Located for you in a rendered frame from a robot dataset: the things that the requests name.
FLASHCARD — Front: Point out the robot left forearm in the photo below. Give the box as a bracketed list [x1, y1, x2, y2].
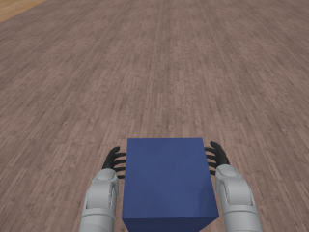
[78, 168, 119, 232]

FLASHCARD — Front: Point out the carton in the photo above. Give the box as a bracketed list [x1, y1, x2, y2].
[122, 137, 219, 232]

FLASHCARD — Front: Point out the left robot hand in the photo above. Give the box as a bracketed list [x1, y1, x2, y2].
[101, 146, 126, 179]

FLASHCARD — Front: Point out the right robot hand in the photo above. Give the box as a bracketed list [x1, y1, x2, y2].
[205, 141, 231, 176]

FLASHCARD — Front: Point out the robot right forearm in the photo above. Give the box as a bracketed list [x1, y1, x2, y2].
[215, 164, 263, 232]

